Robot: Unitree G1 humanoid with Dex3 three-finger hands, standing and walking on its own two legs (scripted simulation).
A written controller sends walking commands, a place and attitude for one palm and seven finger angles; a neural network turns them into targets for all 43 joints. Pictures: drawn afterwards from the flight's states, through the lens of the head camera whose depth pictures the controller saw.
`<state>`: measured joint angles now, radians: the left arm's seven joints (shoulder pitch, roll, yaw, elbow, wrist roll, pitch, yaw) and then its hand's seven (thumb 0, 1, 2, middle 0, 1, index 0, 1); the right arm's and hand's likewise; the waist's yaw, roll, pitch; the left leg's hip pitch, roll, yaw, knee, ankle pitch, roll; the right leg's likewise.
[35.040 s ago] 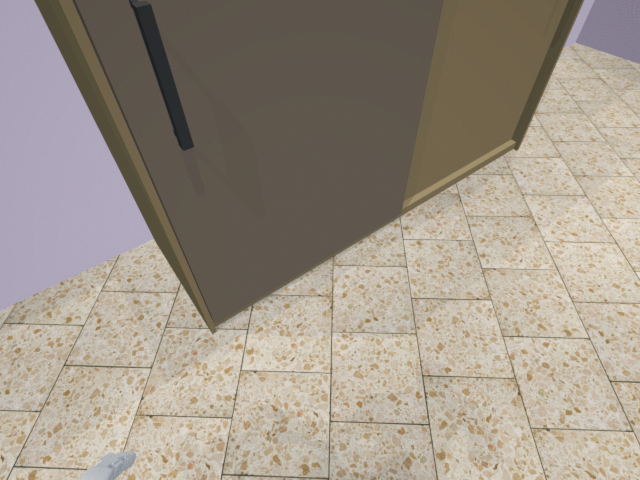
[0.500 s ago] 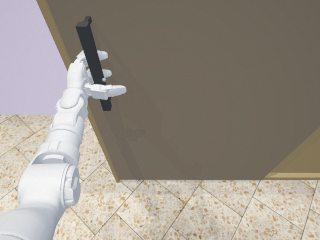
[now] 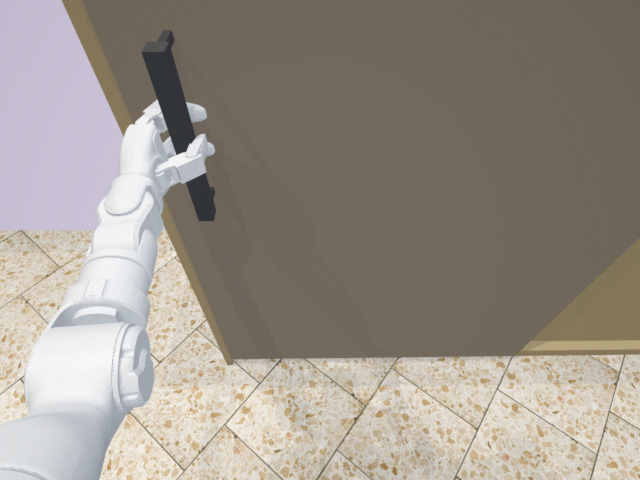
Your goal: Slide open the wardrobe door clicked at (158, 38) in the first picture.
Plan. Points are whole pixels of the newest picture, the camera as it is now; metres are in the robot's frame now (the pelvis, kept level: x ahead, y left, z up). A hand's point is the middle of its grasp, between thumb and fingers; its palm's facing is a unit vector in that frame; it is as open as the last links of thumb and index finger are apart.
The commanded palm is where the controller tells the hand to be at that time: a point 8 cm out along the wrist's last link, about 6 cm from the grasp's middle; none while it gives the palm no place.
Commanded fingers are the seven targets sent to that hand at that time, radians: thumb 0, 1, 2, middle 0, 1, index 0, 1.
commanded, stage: grip the handle and tug to test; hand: left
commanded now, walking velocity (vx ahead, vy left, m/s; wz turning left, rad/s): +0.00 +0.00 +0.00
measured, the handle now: (189, 138) +0.53 +0.16 +0.14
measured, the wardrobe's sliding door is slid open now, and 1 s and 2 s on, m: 0.00 0.00 0.02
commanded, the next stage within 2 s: tug the door sideways, standing still in 0.64 s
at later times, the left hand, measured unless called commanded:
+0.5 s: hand (197, 158) +0.47 +0.14 +0.15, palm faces +0.01 -1.00 +0.00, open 5.8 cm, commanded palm +0.43 +0.19 +0.15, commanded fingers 0.00 0.90 0.90 -0.45 -1.40 -0.45 -1.40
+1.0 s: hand (199, 156) +0.48 +0.14 +0.16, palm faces +0.04 -1.00 -0.01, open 5.7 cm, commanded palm +0.45 +0.17 +0.15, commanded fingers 0.00 0.90 0.90 -0.45 -1.40 -0.45 -1.40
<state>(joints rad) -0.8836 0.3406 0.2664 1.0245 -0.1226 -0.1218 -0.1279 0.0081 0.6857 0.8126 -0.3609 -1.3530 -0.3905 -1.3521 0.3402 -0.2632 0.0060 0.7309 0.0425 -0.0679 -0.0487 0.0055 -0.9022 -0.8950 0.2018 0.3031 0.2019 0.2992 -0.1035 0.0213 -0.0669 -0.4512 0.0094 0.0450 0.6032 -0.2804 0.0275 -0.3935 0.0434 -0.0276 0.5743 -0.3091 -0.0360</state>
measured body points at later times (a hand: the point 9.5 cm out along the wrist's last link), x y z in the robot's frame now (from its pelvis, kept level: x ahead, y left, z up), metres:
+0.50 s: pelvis +0.00 +0.01 +0.00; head +0.03 +0.00 +0.45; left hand +0.47 +0.19 +0.16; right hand +0.03 -0.26 -0.12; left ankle +0.01 +0.10 -0.73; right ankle -0.02 -0.10 -0.73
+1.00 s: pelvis +0.02 +0.00 +0.00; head +0.05 +0.00 +0.45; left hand +0.47 +0.19 +0.16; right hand +0.12 -0.26 -0.11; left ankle +0.01 +0.10 -0.73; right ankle -0.02 -0.10 -0.73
